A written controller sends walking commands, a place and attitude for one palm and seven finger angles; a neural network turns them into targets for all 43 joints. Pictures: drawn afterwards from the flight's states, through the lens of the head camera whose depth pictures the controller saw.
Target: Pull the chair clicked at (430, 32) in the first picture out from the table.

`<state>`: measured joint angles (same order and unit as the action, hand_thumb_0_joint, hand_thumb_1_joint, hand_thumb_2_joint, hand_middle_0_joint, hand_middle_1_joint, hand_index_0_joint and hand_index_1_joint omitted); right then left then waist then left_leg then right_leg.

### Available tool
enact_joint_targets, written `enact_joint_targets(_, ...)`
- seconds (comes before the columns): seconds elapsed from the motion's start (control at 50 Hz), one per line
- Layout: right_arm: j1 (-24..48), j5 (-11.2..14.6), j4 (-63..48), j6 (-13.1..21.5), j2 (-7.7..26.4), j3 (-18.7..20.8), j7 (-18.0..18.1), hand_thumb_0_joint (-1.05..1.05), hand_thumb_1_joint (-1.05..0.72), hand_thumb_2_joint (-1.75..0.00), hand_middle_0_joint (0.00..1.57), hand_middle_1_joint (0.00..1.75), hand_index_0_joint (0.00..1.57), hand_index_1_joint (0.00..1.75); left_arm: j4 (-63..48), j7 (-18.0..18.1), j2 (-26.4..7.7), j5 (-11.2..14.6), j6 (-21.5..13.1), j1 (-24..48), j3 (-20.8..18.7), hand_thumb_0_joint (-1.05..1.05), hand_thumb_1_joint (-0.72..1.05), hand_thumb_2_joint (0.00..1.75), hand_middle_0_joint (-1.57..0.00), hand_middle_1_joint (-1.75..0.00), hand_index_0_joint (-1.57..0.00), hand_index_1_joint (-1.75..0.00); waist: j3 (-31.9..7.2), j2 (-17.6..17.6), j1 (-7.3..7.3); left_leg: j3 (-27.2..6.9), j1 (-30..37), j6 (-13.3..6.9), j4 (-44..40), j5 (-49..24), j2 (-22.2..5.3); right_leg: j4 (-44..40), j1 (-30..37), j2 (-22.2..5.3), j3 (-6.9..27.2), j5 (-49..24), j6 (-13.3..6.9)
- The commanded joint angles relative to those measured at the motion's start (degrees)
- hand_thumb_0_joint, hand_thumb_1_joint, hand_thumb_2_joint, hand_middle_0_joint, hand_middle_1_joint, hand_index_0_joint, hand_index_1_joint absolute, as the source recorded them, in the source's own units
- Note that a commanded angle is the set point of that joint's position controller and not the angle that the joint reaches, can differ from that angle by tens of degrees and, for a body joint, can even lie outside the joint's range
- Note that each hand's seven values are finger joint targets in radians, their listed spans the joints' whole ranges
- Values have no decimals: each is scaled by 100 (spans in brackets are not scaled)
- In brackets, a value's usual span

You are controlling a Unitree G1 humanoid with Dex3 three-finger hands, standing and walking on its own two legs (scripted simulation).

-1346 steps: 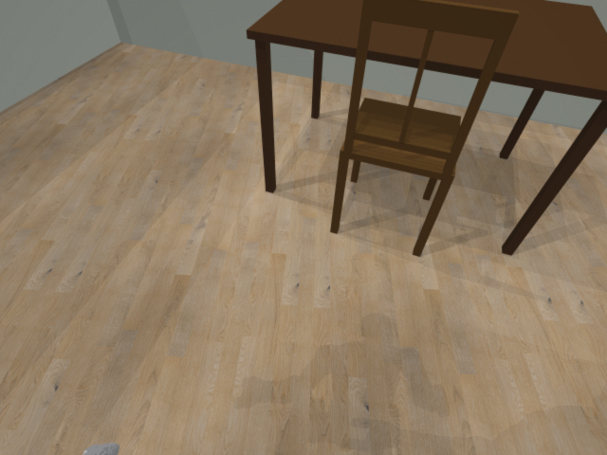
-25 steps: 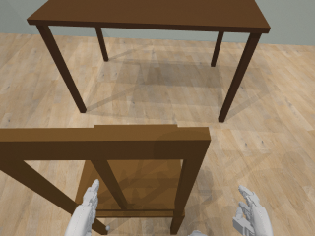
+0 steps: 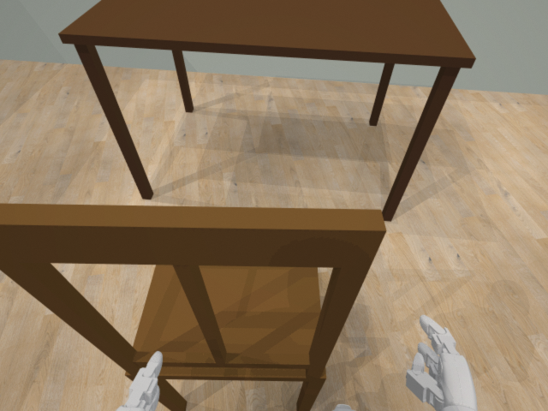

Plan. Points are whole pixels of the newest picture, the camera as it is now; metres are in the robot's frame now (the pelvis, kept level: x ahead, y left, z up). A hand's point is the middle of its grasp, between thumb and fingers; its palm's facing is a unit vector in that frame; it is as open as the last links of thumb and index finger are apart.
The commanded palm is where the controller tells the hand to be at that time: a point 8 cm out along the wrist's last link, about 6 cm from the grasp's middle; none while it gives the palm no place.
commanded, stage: draw the hand back to the body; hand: left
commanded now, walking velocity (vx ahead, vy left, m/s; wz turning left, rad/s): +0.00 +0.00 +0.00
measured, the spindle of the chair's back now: (207, 321) +0.25 +0.11 +0.01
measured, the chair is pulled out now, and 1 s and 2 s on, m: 0.66 0.66 0.66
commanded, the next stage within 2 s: step back with the hand held close in 1.56 s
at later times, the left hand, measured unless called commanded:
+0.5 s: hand (114, 388) +0.14 +0.17 +0.11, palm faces +0.04 -0.99 -0.10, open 17.4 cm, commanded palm +0.10 +0.23 +0.13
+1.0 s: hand (68, 345) +0.17 +0.21 +0.14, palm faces +0.28 -0.85 -0.45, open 11.9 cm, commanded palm +0.14 +0.27 +0.22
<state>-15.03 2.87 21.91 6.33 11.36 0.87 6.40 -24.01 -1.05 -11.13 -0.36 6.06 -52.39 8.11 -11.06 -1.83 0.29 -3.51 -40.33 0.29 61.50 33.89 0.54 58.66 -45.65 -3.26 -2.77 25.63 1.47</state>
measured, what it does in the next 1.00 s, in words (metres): rises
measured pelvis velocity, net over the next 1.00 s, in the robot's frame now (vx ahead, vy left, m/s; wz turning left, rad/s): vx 0.02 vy -0.02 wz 0.01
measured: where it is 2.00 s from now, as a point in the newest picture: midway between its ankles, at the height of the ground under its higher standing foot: outside the picture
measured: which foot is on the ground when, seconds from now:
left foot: down 0.00-1.00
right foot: down 0.00-1.00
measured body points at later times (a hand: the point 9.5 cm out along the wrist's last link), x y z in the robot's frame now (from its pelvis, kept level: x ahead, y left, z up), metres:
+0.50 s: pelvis -0.01 +0.00 +0.00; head +0.02 +0.00 +0.45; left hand +0.13 +0.23 +0.12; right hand +0.19 -0.22 -0.06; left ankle -0.03 +0.12 -0.67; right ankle +0.03 -0.14 -0.67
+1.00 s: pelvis +0.02 -0.02 +0.06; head +0.01 -0.05 +0.51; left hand +0.15 +0.26 +0.17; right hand +0.21 -0.24 -0.02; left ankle -0.03 +0.12 -0.67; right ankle +0.03 -0.14 -0.67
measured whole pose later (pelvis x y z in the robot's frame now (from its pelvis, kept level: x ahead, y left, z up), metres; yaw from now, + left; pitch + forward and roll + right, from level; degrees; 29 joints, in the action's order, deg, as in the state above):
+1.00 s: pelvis +0.02 -0.02 +0.06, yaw +0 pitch -2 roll -1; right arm -12.1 1.4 34.9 11.1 12.3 -1.9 7.2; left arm -24.1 7.8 -21.0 4.7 5.2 -39.0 -9.0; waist -0.5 -4.8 -3.0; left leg -4.0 -8.5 2.0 33.3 23.0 -1.5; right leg 33.8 -14.6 -1.4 -4.2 17.3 -0.2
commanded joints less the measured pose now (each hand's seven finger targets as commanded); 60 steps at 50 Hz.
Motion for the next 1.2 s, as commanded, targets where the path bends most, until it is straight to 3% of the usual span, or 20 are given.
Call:
enact_joint_targets(0.0,508,36,-844,580,580,291,38,0,-90,-90,20,30,20,30,-1539,13,-97,784,-1267,-306,-496,0,-55,20,0,0,0,0,-280,299,27,180,-346,-85,-769,-1480,171,-729,738,201,-302,-692,-219)
enact_joint_targets(0.06,436,45,-706,710,567,329,-23,0,-90,-90,20,30,20,30,-1827,12,-293,918,-1873,-206,-758,0,-55,20,0,0,0,0,-485,-88,-26,145,-252,-18,-748,-1727,147,-577,753,201,-301,-790,-270)
enact_joint_targets(0.12,561,61,-554,733,535,347,-143,0,-90,-90,20,30,20,30,-1559,-191,-128,978,-2428,-201,-661,0,-55,20,0,0,0,0,-312,35,1,136,-411,0,-652,-1649,108,-465,561,200,-310,-745,-245)
enact_joint_targets(0.2,781,90,-457,706,535,393,-306,0,-90,-90,20,30,20,30,-1317,-688,-410,1077,-3117,-53,-890,0,-55,20,0,0,0,0,-290,135,-22,128,-711,-28,-506,-1412,55,-353,520,157,-175,-511,-263)
enact_joint_targets(0.26,915,189,-632,559,538,383,-286,0,-90,-90,20,30,20,30,-1367,-830,-696,1245,-2731,-245,-1410,0,-55,20,0,0,0,0,-519,-76,-180,149,-454,-47,-799,-1261,48,-584,950,156,-148,-299,-269)
enact_joint_targets(0.32,872,239,-699,490,514,300,-147,0,-90,-90,20,30,20,30,-1738,-743,-714,1501,-2316,115,-1642,0,-55,20,0,0,0,0,-434,81,-122,108,-257,-61,-1021,-1166,32,-836,1118,181,-207,-169,-224)
enact_joint_targets(0.46,780,245,-412,809,551,221,-64,0,-90,-90,20,30,20,30,-1745,-735,-805,1614,-2179,437,-1825,0,-37,29,-2,-4,-2,-4,-255,24,-64,36,320,-39,-1354,-1769,-28,-1172,1461,191,-313,-860,-213)
enact_joint_targets(0.48,559,55,-502,603,496,197,67,0,-90,-90,20,30,20,30,-1777,156,-1711,590,-1573,27,-2207,0,-33,31,-3,-5,-3,-5,-540,-294,-440,32,583,46,-1814,-1947,-222,-1342,2182,13,-55,-930,-354)
enact_joint_targets(0.5,497,23,-586,529,418,128,98,0,-90,-90,20,30,20,30,-2124,464,-1066,517,-1298,-69,-1795,0,-30,32,-4,-5,-4,-5,-180,-327,-252,55,648,79,-1919,-1968,-196,-1450,2264,-7,-141,-1054,-330)
enact_joint_targets(0.56,666,-9,-383,328,456,82,154,0,-90,-90,20,30,20,30,-1879,918,-1093,346,-906,147,-1832,0,-19,37,-5,-8,-5,-8,287,-143,-243,42,849,48,-2161,-2029,-250,-1759,2517,26,-203,-1153,-347)
enact_joint_targets(0.64,752,-49,-245,299,478,-7,230,0,-90,-90,20,30,20,30,-1791,1173,-1472,293,-844,699,-2277,0,-4,44,-7,-10,-7,-10,597,-137,-261,78,1295,37,-2598,-1884,-250,-2199,2903,15,-177,-1126,-347)
enact_joint_targets(0.66,786,-29,-216,322,508,-20,243,0,-90,-90,20,30,20,30,-1948,1207,-1683,287,-842,934,-2451,0,-1,46,-7,-11,-7,-11,602,-362,-285,85,1424,37,-2667,-1947,-235,-2333,3024,20,-115,-1175,-365)
enact_joint_targets(0.76,893,-73,53,534,512,-72,208,0,-90,-90,20,30,20,30,-1967,1278,-1849,304,-866,1390,-2724,0,17,55,-10,-15,-10,-15,746,-653,-301,86,1953,72,-3047,-2315,-231,-2686,3422,14,-88,-1578,-380)
enact_joint_targets(0.8,889,-98,137,615,533,-68,189,0,-90,-90,20,30,20,30,-1947,1279,-1806,318,-909,1524,-2764,0,25,58,-11,-16,-11,-16,752,-410,-289,77,2171,64,-3188,-2455,-248,-2755,3508,16,-106,-1728,-354)
enact_joint_targets(0.82,899,-109,177,660,551,-66,173,0,-90,-90,20,30,20,30,-2007,1279,-1840,305,-936,1652,-2822,0,28,60,-12,-17,-12,-17,696,-562,-300,105,2279,58,-3234,-2548,-240,-2782,3586,8,-90,-1824,-351)
enact_joint_targets(0.92,976,-143,354,848,598,-50,123,0,-90,-90,20,30,20,30,-2190,1321,-2180,334,-1021,2232,-3199,0,47,69,-14,-21,-14,-21,497,-485,-334,176,2681,17,-3414,-2794,-208,-2998,3906,-14,-35,-2187,-308)
enact_joint_targets(0.98,1008,-152,484,979,622,-63,105,0,-90,-90,20,30,20,30,-2338,1364,-2362,330,-1047,2520,-3393,0,57,74,-16,-23,-16,-23,451,-796,-339,215,2880,24,-3485,-3000,-184,-3070,4045,-34,10,-2457,-319)
enact_joint_targets(1.02,1015,-149,531,1046,649,-62,82,0,-90,-90,20,30,20,30,-2406,1382,-2452,345,-1072,2737,-3478,0,65,78,-16,-25,-16,-25,358,-704,-344,222,2996,12,-3513,-3044,-188,-3108,4099,-50,-7,-2505,-288)
enact_joint_targets(1.16,1031,-126,736,1204,747,-91,56,0,-90,-90,20,30,20,30,-2638,1453,-3090,341,-1078,3487,-3963,0,90,90,-20,-30,-20,-30,126,-1067,-364,217,3213,1,-3545,-3288,-160,-3156,4296,-114,45,-2751,-268)
enact_joint_targets(1.18,1019,-133,749,1228,713,-104,51,0,-90,-90,20,30,20,30,-2568,1440,-2905,327,-1090,3368,-3824,0,90,90,-20,-30,-20,-30,186,-1016,-371,232,3247,-6,-3552,-3355,-170,-3140,4267,-130,11,-2844,-268)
